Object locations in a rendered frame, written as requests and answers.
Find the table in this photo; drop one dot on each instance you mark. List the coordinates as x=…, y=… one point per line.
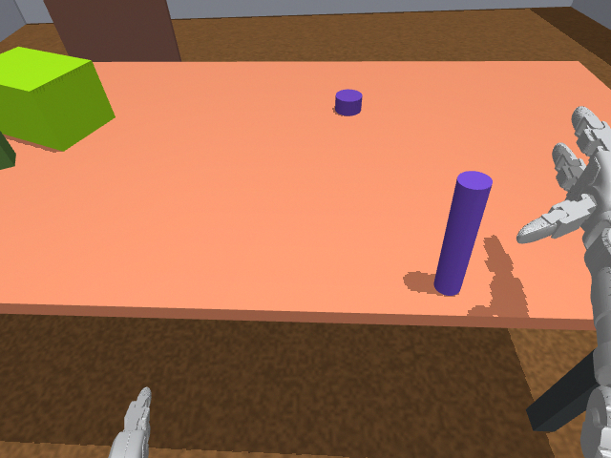
x=234, y=191

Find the left robot hand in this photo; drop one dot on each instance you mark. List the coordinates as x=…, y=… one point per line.
x=133, y=441

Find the right robot hand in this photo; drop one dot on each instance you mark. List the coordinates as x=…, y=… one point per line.
x=588, y=187

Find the right robot arm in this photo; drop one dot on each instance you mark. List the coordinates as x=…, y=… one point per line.
x=595, y=439

